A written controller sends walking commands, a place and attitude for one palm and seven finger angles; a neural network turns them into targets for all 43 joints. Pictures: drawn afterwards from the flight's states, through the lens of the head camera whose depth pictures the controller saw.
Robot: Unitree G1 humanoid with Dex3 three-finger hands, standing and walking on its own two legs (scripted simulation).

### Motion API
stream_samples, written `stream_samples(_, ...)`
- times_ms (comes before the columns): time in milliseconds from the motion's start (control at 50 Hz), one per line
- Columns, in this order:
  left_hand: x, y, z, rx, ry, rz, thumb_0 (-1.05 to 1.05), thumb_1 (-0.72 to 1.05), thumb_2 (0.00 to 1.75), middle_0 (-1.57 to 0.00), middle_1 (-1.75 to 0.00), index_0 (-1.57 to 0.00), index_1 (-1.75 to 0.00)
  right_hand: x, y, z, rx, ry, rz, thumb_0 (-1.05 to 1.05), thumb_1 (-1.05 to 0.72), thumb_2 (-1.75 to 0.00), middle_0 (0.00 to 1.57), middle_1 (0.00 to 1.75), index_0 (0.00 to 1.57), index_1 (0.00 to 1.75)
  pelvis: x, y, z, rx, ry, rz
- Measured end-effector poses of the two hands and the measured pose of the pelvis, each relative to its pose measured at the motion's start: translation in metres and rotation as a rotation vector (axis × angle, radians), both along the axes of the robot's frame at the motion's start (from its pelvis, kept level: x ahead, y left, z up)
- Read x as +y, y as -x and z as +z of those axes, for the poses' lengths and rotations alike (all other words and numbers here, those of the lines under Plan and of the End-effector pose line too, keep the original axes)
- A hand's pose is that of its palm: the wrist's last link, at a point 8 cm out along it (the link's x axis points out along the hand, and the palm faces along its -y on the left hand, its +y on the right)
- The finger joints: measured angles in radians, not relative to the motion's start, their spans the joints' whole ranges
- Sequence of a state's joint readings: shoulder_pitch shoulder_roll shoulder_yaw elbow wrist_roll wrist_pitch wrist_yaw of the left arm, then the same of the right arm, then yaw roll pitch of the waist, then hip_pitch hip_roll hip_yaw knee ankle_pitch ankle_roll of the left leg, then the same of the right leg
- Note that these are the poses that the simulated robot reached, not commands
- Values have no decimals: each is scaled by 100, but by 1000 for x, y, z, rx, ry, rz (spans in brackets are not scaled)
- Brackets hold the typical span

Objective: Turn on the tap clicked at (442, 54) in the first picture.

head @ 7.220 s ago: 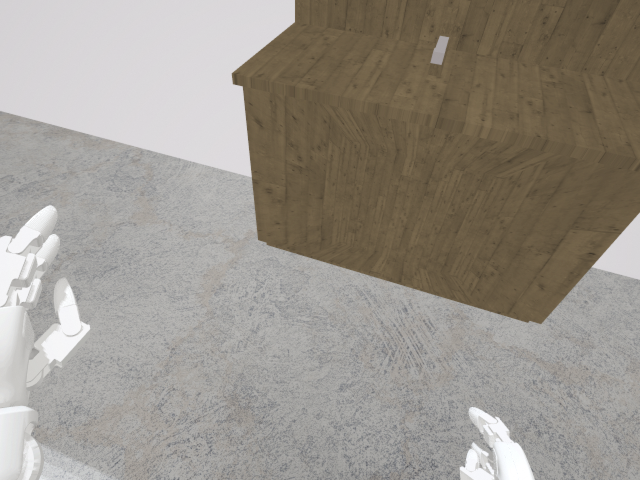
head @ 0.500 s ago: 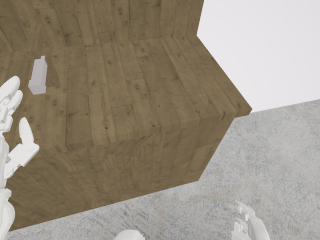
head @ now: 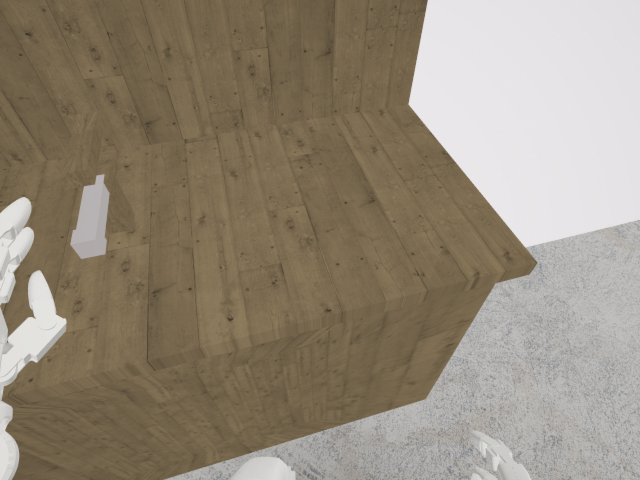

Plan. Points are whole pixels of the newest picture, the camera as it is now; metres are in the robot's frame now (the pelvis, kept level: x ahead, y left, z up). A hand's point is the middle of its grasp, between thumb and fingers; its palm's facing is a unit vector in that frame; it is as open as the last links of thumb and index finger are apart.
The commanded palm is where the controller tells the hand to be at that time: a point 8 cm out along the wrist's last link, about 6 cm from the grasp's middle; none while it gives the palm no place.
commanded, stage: come to a stop and stand still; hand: left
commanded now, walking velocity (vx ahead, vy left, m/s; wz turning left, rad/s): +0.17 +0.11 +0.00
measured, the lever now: (89, 242) +0.34 +0.33 +0.11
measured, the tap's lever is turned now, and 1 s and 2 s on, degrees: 0 0 0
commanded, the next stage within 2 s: look again from close up in 1.86 s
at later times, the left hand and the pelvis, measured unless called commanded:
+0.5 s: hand (59, 260) +0.26 +0.28 +0.18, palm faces +0.43 -0.80 -0.42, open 7.4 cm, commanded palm +0.22 +0.31 +0.18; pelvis +0.06 +0.03 +0.00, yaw +0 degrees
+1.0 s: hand (54, 295) +0.24 +0.29 +0.15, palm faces +0.27 -0.88 -0.39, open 7.4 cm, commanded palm +0.20 +0.35 +0.18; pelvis +0.03 +0.07 +0.00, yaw -1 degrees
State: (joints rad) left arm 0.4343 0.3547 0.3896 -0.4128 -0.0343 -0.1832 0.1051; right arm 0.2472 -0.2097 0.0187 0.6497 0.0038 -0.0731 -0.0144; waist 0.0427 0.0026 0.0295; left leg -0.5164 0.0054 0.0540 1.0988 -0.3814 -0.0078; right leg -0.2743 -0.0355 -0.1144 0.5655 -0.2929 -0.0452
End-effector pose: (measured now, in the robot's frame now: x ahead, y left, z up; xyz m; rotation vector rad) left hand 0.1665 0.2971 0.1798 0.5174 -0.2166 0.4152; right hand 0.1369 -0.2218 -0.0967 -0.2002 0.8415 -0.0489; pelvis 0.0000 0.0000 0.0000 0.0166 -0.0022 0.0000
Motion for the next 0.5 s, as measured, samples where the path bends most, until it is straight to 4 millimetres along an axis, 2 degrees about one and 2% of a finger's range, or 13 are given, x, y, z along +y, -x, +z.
stream_samples(60,8,-13,-13,21,66,35,1,89,90,-22,-30,-21,-30,-7,-10,9,11,54,0,1,-90,-90,20,30,20,30,6,-11,5,4,-10,6)
stream_samples(120,9,-30,-17,0,101,5,1,89,90,-21,-30,-21,-30,-9,-26,18,-15,106,-5,1,-90,-90,20,30,20,30,17,-22,4,-7,-11,11)
stream_samples(200,14,-53,-7,-109,55,-99,1,89,90,-21,-30,-21,-30,-1,-56,24,-113,145,-50,1,-90,-90,20,30,20,30,36,-35,-11,-30,3,1)
stream_samples(280,24,-68,13,-162,-27,-128,1,89,90,-22,-30,-21,-30,25,-79,33,-172,83,-59,1,-90,-90,19,30,20,30,38,-42,-8,-42,-10,3)
stream_samples(380,28,-67,31,-142,-79,-88,1,89,90,-21,-30,-21,-30,57,-96,35,-220,-28,5,1,-90,-90,20,30,20,30,36,-52,-3,-27,-4,-3)
stream_samples(440,25,-61,28,-82,-62,-59,1,89,90,-21,-30,-21,-30,66,-101,28,-210,-69,34,1,-90,-90,20,30,20,30,34,-57,0,-29,21,4)
stream_samples(500,23,-56,16,-21,3,-23,1,89,90,-21,-30,-21,-30,66,-100,23,-185,-81,39,1,-90,-90,20,30,21,30,33,-60,3,-18,30,7)
